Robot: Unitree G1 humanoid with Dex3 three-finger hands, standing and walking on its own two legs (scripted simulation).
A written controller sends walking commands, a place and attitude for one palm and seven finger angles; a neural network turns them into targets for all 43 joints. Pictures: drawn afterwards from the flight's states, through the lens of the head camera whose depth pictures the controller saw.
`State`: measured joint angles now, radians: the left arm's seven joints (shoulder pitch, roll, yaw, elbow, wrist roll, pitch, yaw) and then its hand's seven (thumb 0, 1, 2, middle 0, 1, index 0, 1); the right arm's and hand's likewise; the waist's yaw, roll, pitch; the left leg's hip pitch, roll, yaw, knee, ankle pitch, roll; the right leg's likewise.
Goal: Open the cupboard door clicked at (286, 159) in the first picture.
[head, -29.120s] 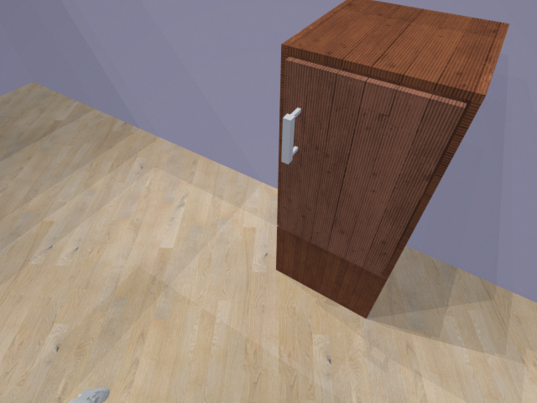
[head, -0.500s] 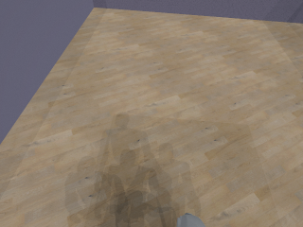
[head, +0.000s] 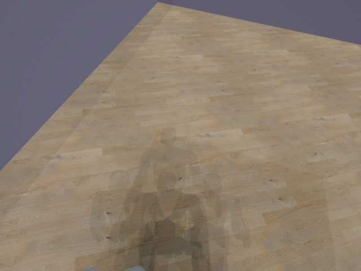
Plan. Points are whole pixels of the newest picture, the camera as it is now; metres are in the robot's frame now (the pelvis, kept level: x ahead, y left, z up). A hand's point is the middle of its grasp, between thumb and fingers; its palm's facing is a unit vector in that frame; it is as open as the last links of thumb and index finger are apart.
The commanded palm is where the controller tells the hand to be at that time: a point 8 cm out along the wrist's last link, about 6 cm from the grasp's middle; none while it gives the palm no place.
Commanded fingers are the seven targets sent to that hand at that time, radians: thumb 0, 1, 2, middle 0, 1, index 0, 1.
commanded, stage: turn to face it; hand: left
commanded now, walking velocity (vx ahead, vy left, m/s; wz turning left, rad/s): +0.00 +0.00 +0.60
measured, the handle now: out of the picture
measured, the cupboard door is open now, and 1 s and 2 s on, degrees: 45 45 45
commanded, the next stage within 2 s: none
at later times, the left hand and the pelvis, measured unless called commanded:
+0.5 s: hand out of the picture +0.07 +0.15 -0.13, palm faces +0.26 -0.92 -0.30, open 7.4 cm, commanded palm none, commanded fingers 0.00 0.90 0.90 -0.20 -0.30 -0.20 -0.30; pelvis +0.04 -0.06 +0.02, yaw +16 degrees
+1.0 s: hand out of the picture -0.03 +0.18 -0.15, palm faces +0.58 -0.78 -0.25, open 7.4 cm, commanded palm none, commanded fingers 0.00 0.90 0.90 -0.20 -0.30 -0.20 -0.30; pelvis +0.04 -0.04 +0.02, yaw +34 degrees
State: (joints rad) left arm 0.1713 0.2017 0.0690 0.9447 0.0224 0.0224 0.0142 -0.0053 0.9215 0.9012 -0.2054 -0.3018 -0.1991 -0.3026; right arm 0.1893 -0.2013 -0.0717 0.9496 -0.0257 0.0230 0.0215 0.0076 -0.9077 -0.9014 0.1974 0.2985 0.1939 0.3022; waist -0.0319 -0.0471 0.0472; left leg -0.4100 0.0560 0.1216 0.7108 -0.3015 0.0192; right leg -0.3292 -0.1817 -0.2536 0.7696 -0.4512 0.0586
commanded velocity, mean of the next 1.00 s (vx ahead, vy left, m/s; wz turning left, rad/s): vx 0.00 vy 0.00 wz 0.60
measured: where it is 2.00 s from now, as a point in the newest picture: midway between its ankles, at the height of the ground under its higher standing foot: outside the picture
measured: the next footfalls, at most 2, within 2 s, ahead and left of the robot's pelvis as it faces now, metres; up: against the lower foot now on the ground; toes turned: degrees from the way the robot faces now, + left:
right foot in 0.38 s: +0.09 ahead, -0.16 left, +0.00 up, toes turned +8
left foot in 0.80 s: +0.02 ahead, +0.07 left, +0.00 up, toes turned +35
